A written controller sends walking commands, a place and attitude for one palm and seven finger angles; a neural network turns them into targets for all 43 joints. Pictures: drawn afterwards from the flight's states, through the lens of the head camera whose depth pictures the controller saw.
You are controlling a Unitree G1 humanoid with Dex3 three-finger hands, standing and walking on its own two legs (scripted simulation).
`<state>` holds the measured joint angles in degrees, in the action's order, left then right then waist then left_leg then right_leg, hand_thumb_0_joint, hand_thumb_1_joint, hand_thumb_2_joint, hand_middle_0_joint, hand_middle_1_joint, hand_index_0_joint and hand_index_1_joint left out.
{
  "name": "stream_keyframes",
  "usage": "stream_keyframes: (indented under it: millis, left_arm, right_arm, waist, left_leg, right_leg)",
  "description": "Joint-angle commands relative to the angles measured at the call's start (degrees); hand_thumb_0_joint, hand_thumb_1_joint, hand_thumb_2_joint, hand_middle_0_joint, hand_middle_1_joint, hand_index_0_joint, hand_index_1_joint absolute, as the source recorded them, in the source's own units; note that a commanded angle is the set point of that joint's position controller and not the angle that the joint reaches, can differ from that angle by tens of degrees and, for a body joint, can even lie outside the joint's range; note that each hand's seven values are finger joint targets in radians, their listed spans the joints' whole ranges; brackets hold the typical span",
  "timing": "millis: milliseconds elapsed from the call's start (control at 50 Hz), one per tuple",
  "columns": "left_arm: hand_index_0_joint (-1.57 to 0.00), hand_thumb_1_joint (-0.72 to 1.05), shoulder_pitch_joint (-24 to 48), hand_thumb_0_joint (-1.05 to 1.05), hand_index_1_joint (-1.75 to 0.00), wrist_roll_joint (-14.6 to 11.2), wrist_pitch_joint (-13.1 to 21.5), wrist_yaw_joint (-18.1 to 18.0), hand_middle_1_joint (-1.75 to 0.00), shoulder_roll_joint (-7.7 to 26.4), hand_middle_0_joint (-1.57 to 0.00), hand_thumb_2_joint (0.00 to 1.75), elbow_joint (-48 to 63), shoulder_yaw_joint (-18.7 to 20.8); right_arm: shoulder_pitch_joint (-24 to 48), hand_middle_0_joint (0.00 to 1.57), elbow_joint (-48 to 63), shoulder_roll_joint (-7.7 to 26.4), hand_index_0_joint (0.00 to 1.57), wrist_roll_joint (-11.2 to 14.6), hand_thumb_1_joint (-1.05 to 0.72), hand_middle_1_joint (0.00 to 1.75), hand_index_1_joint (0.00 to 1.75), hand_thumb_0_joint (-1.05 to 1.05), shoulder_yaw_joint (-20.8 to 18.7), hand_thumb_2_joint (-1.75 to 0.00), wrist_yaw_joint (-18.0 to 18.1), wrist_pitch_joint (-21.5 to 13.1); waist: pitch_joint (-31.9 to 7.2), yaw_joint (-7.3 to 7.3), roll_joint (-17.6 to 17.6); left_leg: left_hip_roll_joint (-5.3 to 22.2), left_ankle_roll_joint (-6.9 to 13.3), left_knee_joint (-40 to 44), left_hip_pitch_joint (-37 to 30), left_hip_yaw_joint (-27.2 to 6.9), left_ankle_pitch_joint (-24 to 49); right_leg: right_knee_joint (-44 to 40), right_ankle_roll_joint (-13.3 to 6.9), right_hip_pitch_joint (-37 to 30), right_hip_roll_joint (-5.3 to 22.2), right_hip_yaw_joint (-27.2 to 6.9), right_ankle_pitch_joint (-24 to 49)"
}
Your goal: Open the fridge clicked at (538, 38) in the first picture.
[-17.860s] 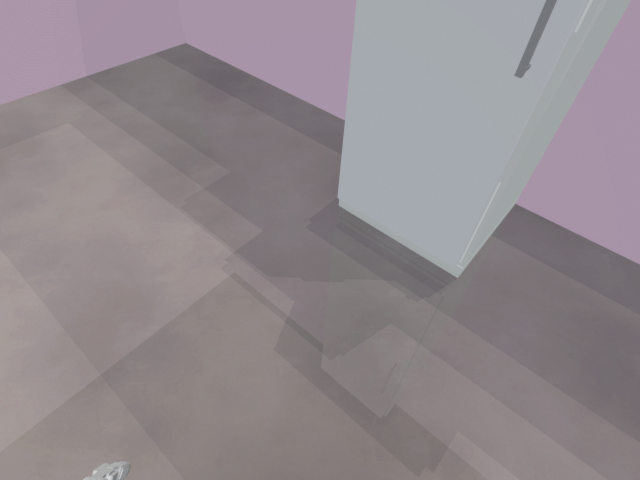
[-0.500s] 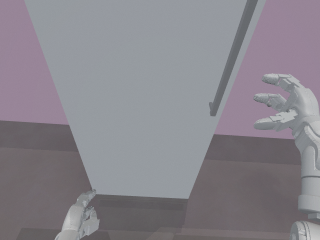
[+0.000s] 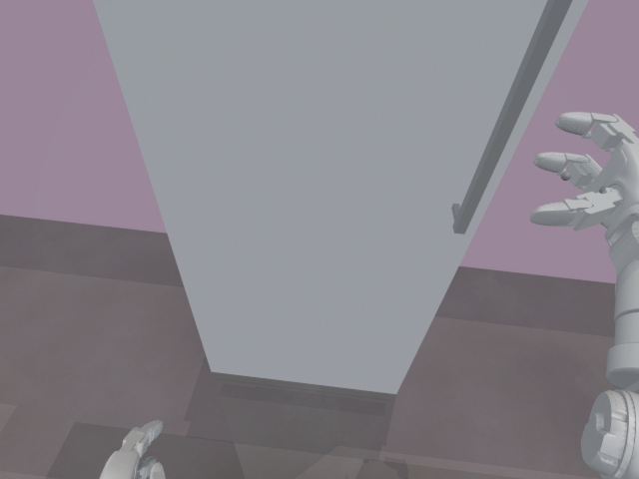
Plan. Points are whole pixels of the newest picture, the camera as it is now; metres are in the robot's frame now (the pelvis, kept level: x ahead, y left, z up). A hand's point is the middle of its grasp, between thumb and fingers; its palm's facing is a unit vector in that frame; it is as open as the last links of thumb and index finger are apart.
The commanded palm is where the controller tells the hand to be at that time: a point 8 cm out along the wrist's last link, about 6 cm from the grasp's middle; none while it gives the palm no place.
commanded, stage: move the hooked fingers beside the handle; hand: right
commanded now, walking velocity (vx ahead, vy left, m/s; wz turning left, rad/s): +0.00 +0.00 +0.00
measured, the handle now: (500, 118) +0.51 -0.18 +0.24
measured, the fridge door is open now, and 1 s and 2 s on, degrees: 0 0 0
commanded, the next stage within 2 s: none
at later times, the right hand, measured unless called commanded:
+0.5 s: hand (550, 177) +0.44 -0.24 +0.21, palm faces +0.07 +1.00 -0.01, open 14.0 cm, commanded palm +0.41 -0.28 +0.22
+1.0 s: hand (537, 160) +0.44 -0.22 +0.23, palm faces +0.05 +1.00 +0.01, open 14.0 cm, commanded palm +0.41 -0.27 +0.22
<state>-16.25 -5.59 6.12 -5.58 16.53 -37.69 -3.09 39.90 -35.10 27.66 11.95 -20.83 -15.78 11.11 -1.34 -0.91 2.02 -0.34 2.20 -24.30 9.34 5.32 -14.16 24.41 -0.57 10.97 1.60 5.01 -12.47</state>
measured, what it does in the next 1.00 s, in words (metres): stands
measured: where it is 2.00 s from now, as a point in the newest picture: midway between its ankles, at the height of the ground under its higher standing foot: outside the picture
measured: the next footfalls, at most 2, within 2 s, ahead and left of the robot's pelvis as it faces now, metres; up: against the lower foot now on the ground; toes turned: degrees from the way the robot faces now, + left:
none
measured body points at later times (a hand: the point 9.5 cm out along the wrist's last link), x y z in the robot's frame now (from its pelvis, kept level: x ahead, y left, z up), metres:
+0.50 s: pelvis +0.01 -0.02 +0.00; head +0.01 +0.00 +0.45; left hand +0.11 +0.24 -0.11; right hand +0.43 -0.29 +0.21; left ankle -0.01 +0.09 -0.74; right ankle +0.01 -0.11 -0.74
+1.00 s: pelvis +0.01 -0.02 +0.00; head +0.01 -0.01 +0.45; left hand +0.13 +0.23 -0.10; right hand +0.43 -0.27 +0.23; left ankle -0.01 +0.09 -0.74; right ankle +0.01 -0.11 -0.74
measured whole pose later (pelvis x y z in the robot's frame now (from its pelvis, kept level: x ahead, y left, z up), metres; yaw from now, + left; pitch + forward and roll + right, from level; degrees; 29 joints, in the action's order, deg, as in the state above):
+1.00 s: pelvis +0.01 -0.02 +0.00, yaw +1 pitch +1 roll +0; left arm -17.1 -4.4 4.7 -4.8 15.2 -37.2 -3.3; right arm 45.7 -40.7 23.7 10.2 -17.8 -11.5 7.6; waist -2.1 -1.3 1.5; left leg 0.6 0.8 -23.8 10.8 4.3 -14.0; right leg 24.7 -1.9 12.6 0.6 5.8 -13.3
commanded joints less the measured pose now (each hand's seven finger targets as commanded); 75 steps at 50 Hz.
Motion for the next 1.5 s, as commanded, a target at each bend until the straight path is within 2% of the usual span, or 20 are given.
stream_keyframes:
  millis: [0,120,220,280,340,420,540,560,700,740,820,860,940,1020,1120,1200,1240,1340,1400,1480]
  left_arm:
    - [-0.20,0.90,4.2,0.00,-0.30,-0.3,2.5,-0.3,-0.30,7.6,-0.20,0.90,7.7,2.7]
    - [-0.20,0.90,3.0,0.00,-0.30,-0.1,2.3,-0.5,-0.30,7.6,-0.20,0.90,7.7,3.0]
    - [-0.20,0.90,1.8,0.00,-0.30,0.5,2.7,-0.3,-0.30,7.4,-0.20,0.90,7.6,2.9]
    - [-0.20,0.90,1.4,0.00,-0.30,0.5,2.4,0.1,-0.30,7.3,-0.20,0.90,7.1,2.8]
    - [-0.20,0.90,1.1,0.00,-0.30,0.1,1.3,0.4,-0.30,8.1,-0.20,0.90,7.6,3.0]
    - [-0.20,0.90,1.3,0.00,-0.30,0.2,0.6,0.5,-0.30,8.0,-0.20,0.90,9.1,3.6]
    - [-0.20,0.90,2.5,0.00,-0.30,0.6,1.7,0.3,-0.30,7.3,-0.20,0.90,9.4,3.2]
    - [-0.20,0.90,2.6,0.00,-0.30,0.6,2.0,0.2,-0.30,7.2,-0.20,0.90,8.8,3.1]
    - [-0.20,0.90,1.6,0.00,-0.30,0.5,1.0,-0.1,-0.30,7.6,-0.20,0.90,6.3,3.0]
    - [-0.20,0.90,1.2,0.00,-0.30,0.7,0.5,-0.1,-0.30,7.9,-0.20,0.90,6.8,3.2]
    - [-0.20,0.90,1.6,0.00,-0.30,1.0,0.9,0.2,-0.30,6.9,-0.20,0.90,8.4,3.0]
    - [-0.20,0.90,2.1,0.00,-0.30,1.2,1.5,0.5,-0.30,6.7,-0.20,0.90,8.9,3.0]
    - [-0.20,0.90,2.0,0.00,-0.30,0.8,0.9,0.2,-0.30,7.1,-0.20,0.90,7.3,2.7]
    - [-0.20,0.90,1.7,0.00,-0.30,0.5,-0.3,0.4,-0.30,7.4,-0.20,0.90,7.8,2.9]
    - [-0.20,0.90,1.4,0.00,-0.30,0.6,-0.3,0.0,-0.30,7.5,-0.20,0.90,8.9,3.4]
    - [-0.20,0.90,1.8,0.00,-0.30,0.8,1.2,-0.1,-0.30,7.0,-0.20,0.90,8.7,3.3]
    - [-0.20,0.90,1.9,0.00,-0.30,0.7,1.3,-0.1,-0.30,7.1,-0.20,0.90,7.8,3.2]
    - [-0.20,0.90,1.3,0.00,-0.30,0.2,0.2,-0.2,-0.30,8.1,-0.20,0.90,6.3,3.0]
    - [-0.20,0.90,0.7,0.00,-0.30,0.3,-0.3,-0.1,-0.30,8.0,-0.20,0.90,7.1,3.1]
    - [-0.20,0.90,1.1,0.00,-0.30,0.8,0.6,0.0,-0.30,7.4,-0.20,0.90,9.0,3.4]
  right_arm:
    - [26.6,0.30,4.4,14.7,0.30,0.0,0.50,1.20,1.20,0.00,-0.6,-0.30,-0.4,-1.8]
    - [36.0,0.30,6.1,14.8,0.30,0.3,0.50,1.20,1.20,0.00,0.7,-0.30,0.4,-5.0]
    - [37.7,0.30,8.2,18.5,0.30,-0.3,0.50,1.20,1.20,0.00,-2.9,-0.30,1.8,-9.4]
    - [33.4,0.30,2.9,15.7,0.30,-1.1,0.50,1.20,1.20,0.00,-1.7,-0.30,1.8,-7.8]
    - [27.6,0.30,-1.6,15.5,0.30,-1.2,0.50,1.20,1.20,0.00,-1.8,-0.30,1.3,-4.9]
    - [26.9,0.30,2.9,15.1,0.30,-0.9,0.50,1.20,1.20,0.00,-1.5,-0.30,1.2,-4.5]
    - [36.8,0.30,18.4,14.1,0.30,0.1,0.50,1.20,1.20,0.00,-0.4,-0.30,2.0,-8.7]
    - [38.1,0.30,18.0,11.2,0.30,0.0,0.50,1.20,1.20,0.00,1.9,-0.30,2.0,-8.4]
    - [32.8,0.30,0.2,8.5,0.30,-1.3,0.50,1.20,1.20,0.00,3.1,-0.30,3.8,-0.6]
    - [32.4,0.30,-0.1,12.1,0.30,-1.6,0.50,1.20,1.20,0.00,0.4,-0.30,4.4,-1.3]
    - [38.5,0.30,8.6,11.0,0.30,-1.3,0.50,1.20,1.20,0.00,2.2,-0.30,4.6,-7.3]
    - [39.8,0.30,13.7,11.4,0.30,-1.3,0.50,1.20,1.20,0.00,1.4,-0.30,4.6,-9.5]
    - [34.6,0.30,5.3,13.1,0.30,-1.0,0.50,1.20,1.20,0.00,-0.9,-0.30,4.3,-7.1]
    - [28.2,0.30,-1.5,10.6,0.30,-2.1,0.50,1.20,1.20,0.00,1.2,-0.30,4.1,-2.3]
    - [33.1,0.30,6.3,14.1,0.30,-1.1,0.50,1.20,1.20,0.00,-0.5,-0.30,3.4,-5.3]
    - [40.7,0.30,15.9,13.0,0.30,-0.5,0.50,1.20,1.20,0.00,0.6,-0.30,2.8,-9.6]
    - [39.3,0.30,13.6,12.7,0.30,-0.1,0.50,1.20,1.20,0.00,0.7,-0.30,2.7,-9.1]
    - [30.1,0.30,-5.3,12.6,0.30,-1.0,0.50,1.20,1.20,0.00,0.4,-0.30,2.7,-1.7]
    - [32.8,0.30,-5.0,12.4,0.30,-2.2,0.50,1.20,1.20,0.00,2.0,-0.30,2.9,-2.0]
    - [37.9,0.30,7.6,16.8,0.30,-1.2,0.50,1.20,1.20,0.00,-1.9,-0.30,3.2,-9.3]
  waist:
    - [-11.7,-0.59,-0.3]
    - [-15.3,-1.92,-1.9]
    - [-22.4,-0.44,0.0]
    - [-18.5,-0.19,2.2]
    - [-13.6,0.41,-1.9]
    - [-15.3,0.38,-2.8]
    - [-21.3,-0.82,4.0]
    - [-20.0,-1.72,5.3]
    - [-11.4,-1.33,0.0]
    - [-14.4,-0.88,-2.8]
    - [-21.0,-1.12,-1.5]
    - [-25.4,-0.59,2.9]
    - [-16.6,-0.37,-0.9]
    - [-11.7,0.19,-1.4]
    - [-18.0,-0.69,-3.7]
    - [-24.3,-1.41,3.9]
    - [-22.1,-1.62,4.3]
    - [-8.6,-1.15,-2.4]
    - [-10.9,-1.56,-2.1]
    - [-23.1,-0.50,-1.8]
  left_leg:
    - [1.0,-1.0,3.9,2.2,-4.5,14.7]
    - [0.7,-1.0,3.7,2.3,-4.6,14.9]
    - [0.5,-0.6,2.2,-2.1,-4.7,19.1]
    - [0.4,-0.4,2.1,0.1,-4.3,19.8]
    - [0.5,-0.5,2.3,0.5,-3.7,19.6]
    - [0.3,-0.5,2.2,0.2,-3.7,20.1]
    - [-0.5,-0.1,2.3,1.9,-3.8,18.9]
    - [-0.5,-0.1,2.5,3.8,-3.4,17.6]
    - [0.0,0.0,3.5,6.0,-2.8,12.0]
    - [0.2,-0.2,3.2,3.9,-3.2,13.7]
    - [0.0,-0.2,2.0,1.3,-3.5,18.3]
    - [-0.1,0.0,1.3,1.0,-3.9,19.8]
    - [-0.3,-0.1,2.5,1.2,-3.6,18.9]
    - [0.3,-0.1,3.1,1.8,-3.3,17.0]
    - [0.3,-0.6,2.8,-0.8,-4.3,18.9]
    - [-0.2,-0.3,2.1,-0.2,-4.5,21.2]
    - [-0.3,-0.3,2.3,0.6,-4.4,20.7]
    - [0.5,-0.8,3.9,4.2,-3.9,13.1]
    - [0.8,-0.7,3.4,4.1,-4.1,13.4]
    - [0.4,-0.7,1.6,-2.4,-5.3,20.1]
  right_leg:
    - [-1.4,-2.5,-5.7,-1.1,-4.1,8.6]
    - [-0.5,-2.8,-7.4,-0.8,-4.6,9.9]
    - [-0.2,-2.7,-9.8,-0.8,-4.7,14.6]
    - [-0.5,-2.3,-8.9,-0.7,-4.6,15.3]
    - [-1.4,-2.3,-5.0,-0.4,-4.2,14.2]
    - [-0.9,-2.4,-6.2,-0.2,-3.9,15.6]
    - [-0.4,-1.9,-14.8,0.3,-5.9,19.2]
    - [-0.5,-1.5,-15.8,0.4,-6.3,19.2]
    - [-2.1,-1.5,-7.0,-0.1,-6.4,10.4]
    - [-1.5,-1.8,-6.9,-0.3,-6.0,11.6]
    - [-0.3,-1.8,-11.4,0.0,-6.0,17.4]
    - [0.2,-1.4,-15.8,0.1,-6.5,20.9]
    - [-0.9,-1.8,-9.6,0.1,-5.5,17.1]
    - [-1.7,-1.9,-5.0,-0.3,-4.6,13.5]
    - [-0.7,-2.6,-7.3,-0.3,-4.3,14.2]
    - [0.4,-2.3,-14.5,-0.3,-5.3,18.6]
    - [0.7,-2.3,-13.4,-0.5,-5.1,17.9]
    - [-1.3,-2.4,-2.5,-0.8,-4.5,7.5]
    - [-0.9,-2.4,-2.7,-0.9,-4.7,8.1]
    - [0.4,-2.8,-8.4,-0.9,-4.7,14.3]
